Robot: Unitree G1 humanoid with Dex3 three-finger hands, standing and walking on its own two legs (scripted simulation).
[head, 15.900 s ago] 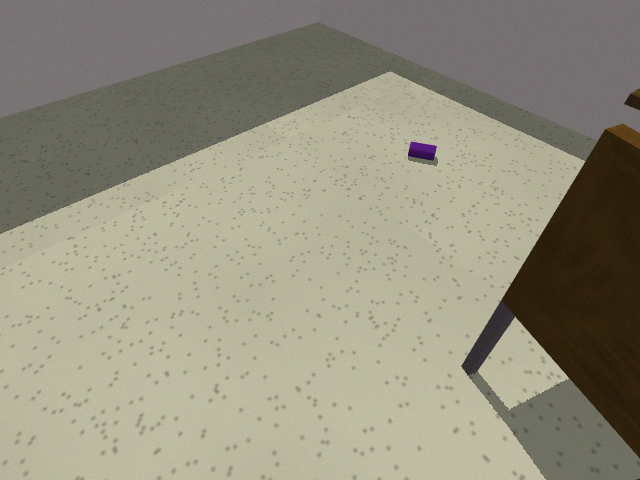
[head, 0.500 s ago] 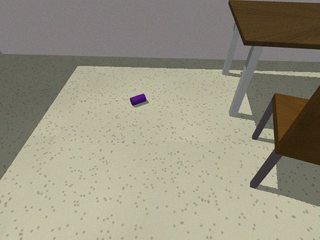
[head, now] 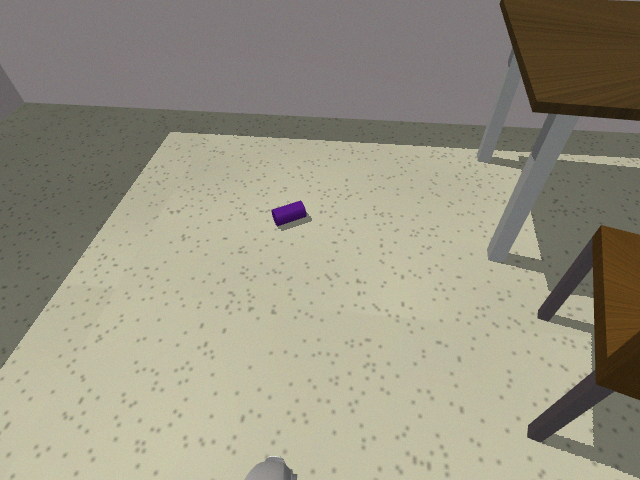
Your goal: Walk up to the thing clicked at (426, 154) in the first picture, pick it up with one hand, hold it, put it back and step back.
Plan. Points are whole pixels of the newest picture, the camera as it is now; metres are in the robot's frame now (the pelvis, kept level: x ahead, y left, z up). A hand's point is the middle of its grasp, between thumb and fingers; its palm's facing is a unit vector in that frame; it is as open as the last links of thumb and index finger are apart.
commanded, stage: walk up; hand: left
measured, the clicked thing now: (289, 213) +1.31 +0.22 -0.73
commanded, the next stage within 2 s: none
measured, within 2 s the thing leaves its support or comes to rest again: neither
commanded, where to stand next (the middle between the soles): +0.89 +0.04 m, yaw -2 degrees
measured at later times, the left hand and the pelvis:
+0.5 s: hand (168, 345) +0.36 +0.30 -0.13, palm faces -0.09 -0.92 -0.37, open 7.4 cm; pelvis +0.26 +0.02 -0.01, yaw -2 degrees
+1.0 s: hand (172, 295) +0.48 +0.34 -0.17, palm faces -0.03 -0.93 -0.37, open 7.4 cm; pelvis +0.47 +0.05 -0.02, yaw -1 degrees
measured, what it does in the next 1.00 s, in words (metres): walks ahead: left foot, then right foot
